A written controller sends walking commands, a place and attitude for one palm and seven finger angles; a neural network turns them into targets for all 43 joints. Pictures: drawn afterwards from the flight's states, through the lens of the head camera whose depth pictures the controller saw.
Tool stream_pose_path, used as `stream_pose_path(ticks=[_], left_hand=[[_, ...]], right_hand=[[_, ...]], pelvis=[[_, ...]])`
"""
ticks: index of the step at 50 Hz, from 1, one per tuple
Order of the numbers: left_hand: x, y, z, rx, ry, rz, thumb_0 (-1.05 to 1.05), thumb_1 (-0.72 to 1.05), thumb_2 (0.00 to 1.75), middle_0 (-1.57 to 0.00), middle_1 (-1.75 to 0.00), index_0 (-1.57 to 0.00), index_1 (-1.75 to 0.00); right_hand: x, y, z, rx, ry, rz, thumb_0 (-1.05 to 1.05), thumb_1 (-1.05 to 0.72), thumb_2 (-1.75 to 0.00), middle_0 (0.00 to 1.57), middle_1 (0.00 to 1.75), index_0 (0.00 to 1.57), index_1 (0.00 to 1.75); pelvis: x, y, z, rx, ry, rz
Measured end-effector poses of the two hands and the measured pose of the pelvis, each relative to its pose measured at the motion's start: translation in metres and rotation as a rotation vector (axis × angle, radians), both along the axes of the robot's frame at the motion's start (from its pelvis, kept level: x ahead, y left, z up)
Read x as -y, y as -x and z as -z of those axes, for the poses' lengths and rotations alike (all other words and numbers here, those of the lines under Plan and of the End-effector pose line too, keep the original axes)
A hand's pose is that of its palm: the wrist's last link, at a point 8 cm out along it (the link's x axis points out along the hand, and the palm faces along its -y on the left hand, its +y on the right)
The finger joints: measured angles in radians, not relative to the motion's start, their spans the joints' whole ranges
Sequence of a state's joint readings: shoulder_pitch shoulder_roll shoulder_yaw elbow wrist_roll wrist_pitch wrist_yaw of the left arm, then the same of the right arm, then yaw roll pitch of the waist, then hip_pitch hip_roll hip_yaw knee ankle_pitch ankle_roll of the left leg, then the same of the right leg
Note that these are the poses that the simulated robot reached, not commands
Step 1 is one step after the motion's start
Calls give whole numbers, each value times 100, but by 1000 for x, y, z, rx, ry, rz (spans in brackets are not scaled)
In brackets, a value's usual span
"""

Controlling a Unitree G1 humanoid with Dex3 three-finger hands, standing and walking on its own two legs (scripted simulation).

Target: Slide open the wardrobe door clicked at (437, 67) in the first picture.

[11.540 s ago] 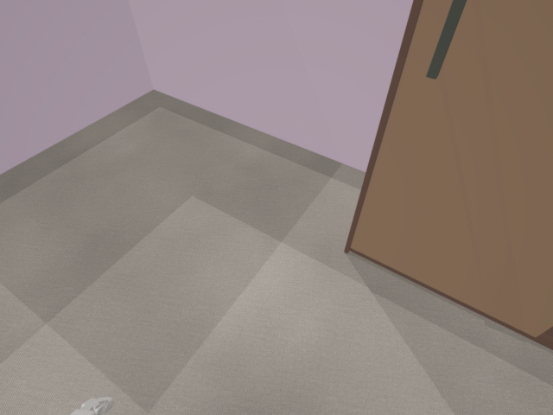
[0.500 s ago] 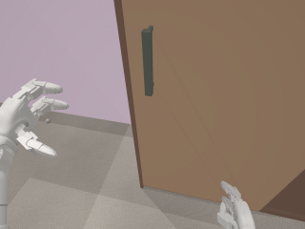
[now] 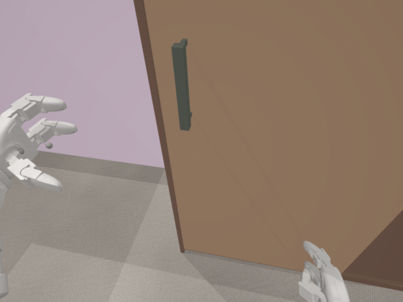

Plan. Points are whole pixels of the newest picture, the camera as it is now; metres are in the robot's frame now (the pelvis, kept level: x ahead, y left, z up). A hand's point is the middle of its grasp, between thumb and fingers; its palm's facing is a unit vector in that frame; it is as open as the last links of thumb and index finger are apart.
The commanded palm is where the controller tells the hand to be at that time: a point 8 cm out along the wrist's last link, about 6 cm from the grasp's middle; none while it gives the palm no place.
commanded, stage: raise the hand with hooked fingers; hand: left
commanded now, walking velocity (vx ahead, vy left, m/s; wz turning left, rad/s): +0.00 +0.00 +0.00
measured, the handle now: (184, 87) +0.52 +0.10 +0.20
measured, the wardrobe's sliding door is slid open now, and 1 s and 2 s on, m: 0.00 0.00 0.00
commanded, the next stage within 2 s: move the hooked fingers beside the handle in 0.12 s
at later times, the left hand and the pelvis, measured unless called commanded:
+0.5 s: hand (79, 135) +0.31 +0.25 +0.22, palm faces -0.06 -0.99 -0.09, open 14.0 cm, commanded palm +0.28 +0.30 +0.22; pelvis +0.00 +0.01 +0.00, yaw +1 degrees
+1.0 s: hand (108, 118) +0.36 +0.22 +0.22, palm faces -0.07 -1.00 -0.05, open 14.0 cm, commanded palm +0.34 +0.27 +0.22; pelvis +0.01 +0.00 +0.00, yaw +0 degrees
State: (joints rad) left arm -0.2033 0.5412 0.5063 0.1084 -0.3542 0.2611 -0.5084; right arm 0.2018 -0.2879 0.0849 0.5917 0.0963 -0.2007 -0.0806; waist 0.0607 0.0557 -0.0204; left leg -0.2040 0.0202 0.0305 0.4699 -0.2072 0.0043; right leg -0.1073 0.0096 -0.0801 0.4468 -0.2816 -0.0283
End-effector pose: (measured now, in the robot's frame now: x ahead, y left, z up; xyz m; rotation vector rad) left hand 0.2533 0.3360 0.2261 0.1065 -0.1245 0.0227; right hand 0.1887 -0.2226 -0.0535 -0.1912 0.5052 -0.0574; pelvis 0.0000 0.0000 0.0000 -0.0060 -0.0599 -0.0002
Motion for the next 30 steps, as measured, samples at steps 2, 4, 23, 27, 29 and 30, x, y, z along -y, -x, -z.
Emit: stream_pose_path(ticks=[2, 4, 23, 27, 29, 30], left_hand=[[-1, -1, 1, -24, -4, -9, -1, -50, 30, -31, -120, -30, -120], [1, -2, 1, -40, -12, 1, -1, -50, 30, -30, -120, -30, -120], [22, -31, 5, -39, 8, 70, -1, -51, 30, -30, -120, -30, -120], [34, -48, 5, -38, 22, 97, -1, -51, 30, -30, -120, -30, -120], [36, -54, 5, -40, 29, 91, -1, -50, 30, -31, -120, -30, -120], [37, -57, 4, -40, 31, 86, -1, -50, 30, -31, -120, -30, -120]], right_hand=[[-2, -2, 2, -5, -3, -4, 2, -90, -90, 20, 30, 20, 30], [-4, -3, 3, -10, -9, -7, 2, -90, -90, 20, 30, 20, 30], [-19, -4, 8, -40, -13, -26, 2, -90, -90, 20, 30, 20, 30], [-18, -1, 9, -49, -20, -10, 2, -90, -90, 20, 30, 20, 30], [-17, 1, 9, -54, -24, 0, 2, -90, -90, 20, 30, 20, 30], [-16, 2, 9, -57, -26, 5, 2, -90, -90, 20, 30, 20, 30]], pelvis=[[0, 0, 0, -2, 0, -3], [-1, 0, 0, -6, 0, -4], [-6, 1, -1, -12, 1, -18], [-6, 0, -1, -21, -2, -9], [-6, -2, -1, -23, -4, -3], [-6, -3, -1, -25, -4, 0]])
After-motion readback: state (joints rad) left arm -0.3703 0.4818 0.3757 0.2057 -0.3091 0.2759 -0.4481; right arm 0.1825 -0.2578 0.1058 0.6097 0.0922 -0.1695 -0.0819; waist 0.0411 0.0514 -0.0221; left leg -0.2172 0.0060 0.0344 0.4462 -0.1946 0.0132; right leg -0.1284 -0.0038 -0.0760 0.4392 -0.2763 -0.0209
